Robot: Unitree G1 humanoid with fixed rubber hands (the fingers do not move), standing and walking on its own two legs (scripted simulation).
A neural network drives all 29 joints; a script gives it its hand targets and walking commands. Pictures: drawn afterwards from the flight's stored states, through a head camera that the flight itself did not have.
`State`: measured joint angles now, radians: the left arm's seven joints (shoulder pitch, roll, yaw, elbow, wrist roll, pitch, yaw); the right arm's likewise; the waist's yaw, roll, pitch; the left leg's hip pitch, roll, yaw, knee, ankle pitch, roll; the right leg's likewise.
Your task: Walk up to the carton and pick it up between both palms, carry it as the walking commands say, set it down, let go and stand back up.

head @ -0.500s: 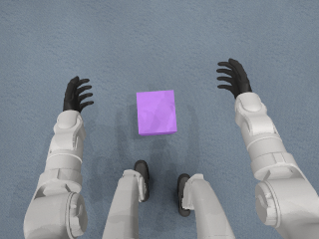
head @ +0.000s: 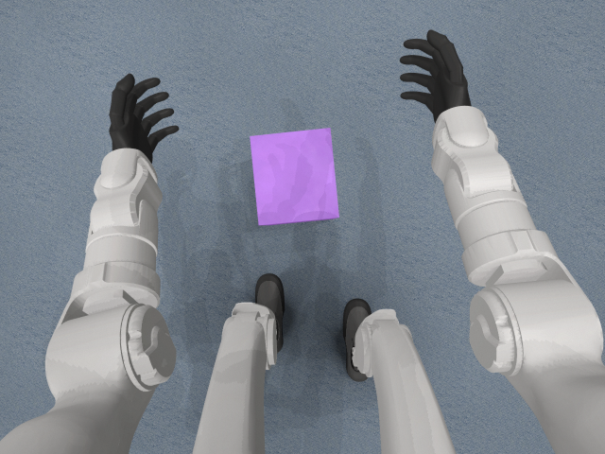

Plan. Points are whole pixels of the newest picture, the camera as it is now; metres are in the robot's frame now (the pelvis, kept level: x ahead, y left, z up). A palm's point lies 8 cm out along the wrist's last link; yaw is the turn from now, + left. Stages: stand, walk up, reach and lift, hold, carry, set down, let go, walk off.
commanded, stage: reach and lift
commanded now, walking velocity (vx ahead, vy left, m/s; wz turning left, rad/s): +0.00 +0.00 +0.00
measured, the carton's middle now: (296, 182) +0.47 +0.05 -0.54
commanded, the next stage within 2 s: none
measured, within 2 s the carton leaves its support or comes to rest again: neither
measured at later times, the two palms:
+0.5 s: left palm (193, 173) +0.46 +0.22 -0.30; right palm (392, 146) +0.50 -0.11 -0.29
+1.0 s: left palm (216, 176) +0.47 +0.21 -0.42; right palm (374, 166) +0.49 -0.11 -0.43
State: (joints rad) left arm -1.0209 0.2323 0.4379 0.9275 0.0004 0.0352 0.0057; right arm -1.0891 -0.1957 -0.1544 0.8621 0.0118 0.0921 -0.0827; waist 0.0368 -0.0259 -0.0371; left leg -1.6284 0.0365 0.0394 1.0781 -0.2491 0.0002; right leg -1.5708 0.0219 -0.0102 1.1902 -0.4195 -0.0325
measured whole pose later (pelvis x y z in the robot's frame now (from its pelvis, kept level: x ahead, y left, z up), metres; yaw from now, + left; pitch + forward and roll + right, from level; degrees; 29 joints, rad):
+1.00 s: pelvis -0.05 +0.01 -0.24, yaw -1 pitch +39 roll +2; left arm -1.45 0.30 0.30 1.20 -0.02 -0.01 0.13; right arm -1.42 -0.26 -0.05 1.03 0.08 0.07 -0.15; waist 0.06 -0.03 0.35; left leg -2.26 0.06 0.03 1.99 -0.42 0.02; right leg -2.18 0.03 -0.01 2.12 -0.63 -0.02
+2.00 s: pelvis -0.06 +0.01 -0.27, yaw -1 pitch +36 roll +2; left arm -1.59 0.31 0.20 1.30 -0.11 -0.02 0.08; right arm -1.54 -0.25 0.01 1.09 0.11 0.07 -0.12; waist 0.06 -0.03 0.45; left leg -2.29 0.04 0.02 2.08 -0.41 0.00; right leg -2.21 0.04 -0.01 2.22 -0.64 -0.02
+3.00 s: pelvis -0.07 +0.02 -0.28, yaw -3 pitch +33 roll +2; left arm -1.44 0.30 0.23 1.06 -0.11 0.22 0.13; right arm -1.54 -0.13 -0.16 1.07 0.01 0.21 -0.19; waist 0.08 -0.04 0.36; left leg -2.29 0.01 -0.01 2.13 -0.41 -0.02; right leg -2.23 0.09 0.00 2.25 -0.60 -0.01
